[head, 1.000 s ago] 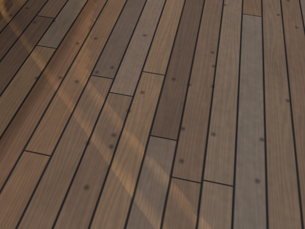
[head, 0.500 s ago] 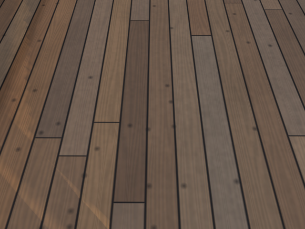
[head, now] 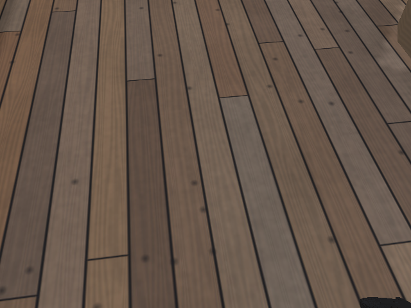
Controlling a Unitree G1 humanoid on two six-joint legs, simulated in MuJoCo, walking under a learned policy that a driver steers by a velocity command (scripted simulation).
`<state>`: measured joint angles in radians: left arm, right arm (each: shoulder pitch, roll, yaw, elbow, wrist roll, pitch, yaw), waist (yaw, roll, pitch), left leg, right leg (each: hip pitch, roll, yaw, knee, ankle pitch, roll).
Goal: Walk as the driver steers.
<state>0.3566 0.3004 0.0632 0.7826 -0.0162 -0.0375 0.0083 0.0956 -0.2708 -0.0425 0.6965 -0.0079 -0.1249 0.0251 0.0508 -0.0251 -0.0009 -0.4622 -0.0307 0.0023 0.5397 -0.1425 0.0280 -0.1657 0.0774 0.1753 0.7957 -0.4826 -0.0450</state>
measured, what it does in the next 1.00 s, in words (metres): walks ahead, turning left: right foot, then left foot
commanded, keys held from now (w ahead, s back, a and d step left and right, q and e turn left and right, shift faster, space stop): w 0.26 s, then w+q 0.54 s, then q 0.20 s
